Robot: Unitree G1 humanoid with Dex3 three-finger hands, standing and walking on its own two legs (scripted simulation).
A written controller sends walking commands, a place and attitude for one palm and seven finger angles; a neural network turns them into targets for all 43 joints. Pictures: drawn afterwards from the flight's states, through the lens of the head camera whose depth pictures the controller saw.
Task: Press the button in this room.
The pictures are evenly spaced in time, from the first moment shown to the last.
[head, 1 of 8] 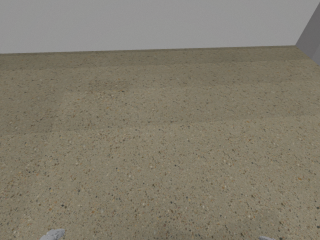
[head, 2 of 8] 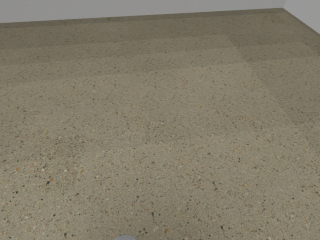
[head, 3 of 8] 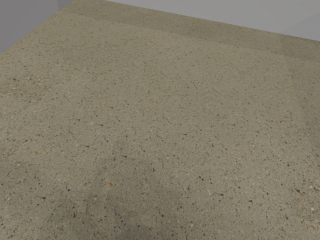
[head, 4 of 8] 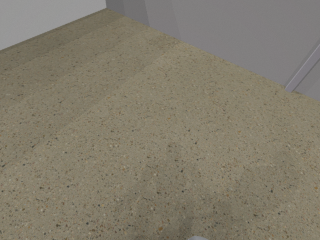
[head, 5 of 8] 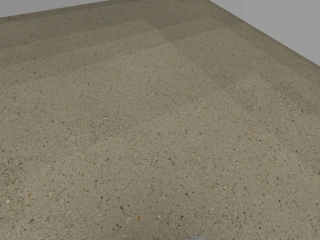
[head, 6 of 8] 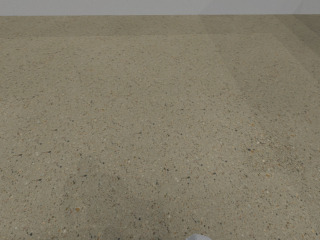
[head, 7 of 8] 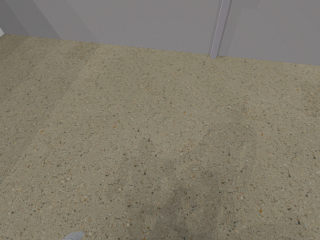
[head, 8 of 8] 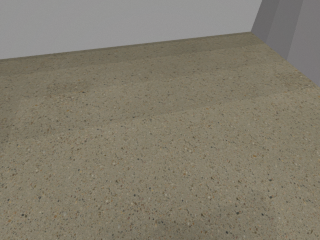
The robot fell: no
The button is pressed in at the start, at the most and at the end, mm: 0 0 0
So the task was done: no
